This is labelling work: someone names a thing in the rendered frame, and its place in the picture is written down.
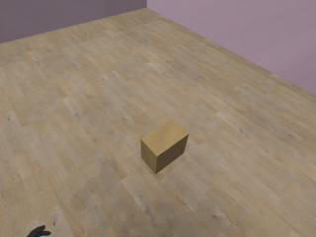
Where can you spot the left robot hand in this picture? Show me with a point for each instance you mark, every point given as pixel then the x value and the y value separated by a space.
pixel 39 231

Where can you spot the carton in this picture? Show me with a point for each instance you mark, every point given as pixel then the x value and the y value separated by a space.
pixel 163 145

